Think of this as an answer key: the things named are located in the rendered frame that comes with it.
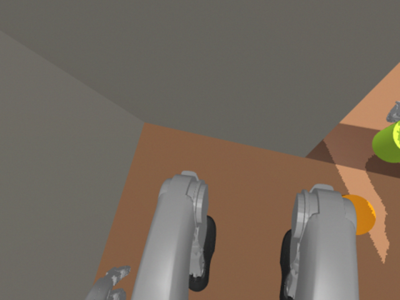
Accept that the left robot foot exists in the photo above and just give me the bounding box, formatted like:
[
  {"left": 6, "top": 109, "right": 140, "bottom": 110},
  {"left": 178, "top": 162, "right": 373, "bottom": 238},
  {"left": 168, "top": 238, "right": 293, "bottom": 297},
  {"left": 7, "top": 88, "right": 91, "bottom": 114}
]
[{"left": 189, "top": 215, "right": 216, "bottom": 292}]

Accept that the left robot hand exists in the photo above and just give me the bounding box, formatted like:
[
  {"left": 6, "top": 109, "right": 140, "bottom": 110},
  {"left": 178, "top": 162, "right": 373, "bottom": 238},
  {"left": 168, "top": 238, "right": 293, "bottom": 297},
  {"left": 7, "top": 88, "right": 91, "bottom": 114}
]
[{"left": 85, "top": 266, "right": 131, "bottom": 300}]

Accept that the right robot foot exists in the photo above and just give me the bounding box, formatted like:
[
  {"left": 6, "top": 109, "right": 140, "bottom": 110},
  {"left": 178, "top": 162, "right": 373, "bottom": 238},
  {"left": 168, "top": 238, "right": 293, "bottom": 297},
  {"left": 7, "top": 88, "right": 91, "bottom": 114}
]
[{"left": 279, "top": 229, "right": 294, "bottom": 300}]

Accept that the right robot hand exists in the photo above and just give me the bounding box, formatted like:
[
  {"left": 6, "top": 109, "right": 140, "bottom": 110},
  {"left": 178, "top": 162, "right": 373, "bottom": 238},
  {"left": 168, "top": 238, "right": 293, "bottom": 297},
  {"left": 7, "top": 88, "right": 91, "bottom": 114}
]
[{"left": 386, "top": 101, "right": 400, "bottom": 123}]

